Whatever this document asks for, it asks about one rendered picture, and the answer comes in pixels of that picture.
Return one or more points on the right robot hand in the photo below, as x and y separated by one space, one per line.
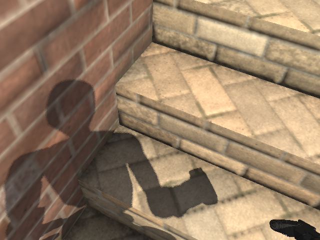
300 230

